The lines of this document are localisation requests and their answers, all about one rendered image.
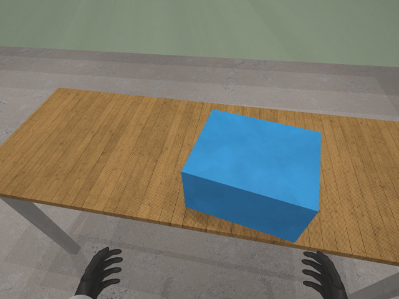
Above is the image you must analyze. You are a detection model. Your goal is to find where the table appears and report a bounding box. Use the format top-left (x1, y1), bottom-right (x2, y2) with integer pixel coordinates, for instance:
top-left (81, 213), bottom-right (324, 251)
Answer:
top-left (0, 88), bottom-right (399, 299)

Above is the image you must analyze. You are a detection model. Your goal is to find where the robot left hand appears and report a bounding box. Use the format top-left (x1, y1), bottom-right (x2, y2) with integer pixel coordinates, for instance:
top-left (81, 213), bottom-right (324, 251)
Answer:
top-left (74, 247), bottom-right (123, 299)

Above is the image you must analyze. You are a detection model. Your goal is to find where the robot right hand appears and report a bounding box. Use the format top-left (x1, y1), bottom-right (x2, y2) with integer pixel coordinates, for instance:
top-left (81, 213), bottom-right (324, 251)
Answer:
top-left (302, 251), bottom-right (348, 299)

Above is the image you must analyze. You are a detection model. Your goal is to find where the carton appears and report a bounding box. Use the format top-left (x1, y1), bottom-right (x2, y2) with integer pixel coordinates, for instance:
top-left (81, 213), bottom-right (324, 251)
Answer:
top-left (181, 109), bottom-right (321, 243)

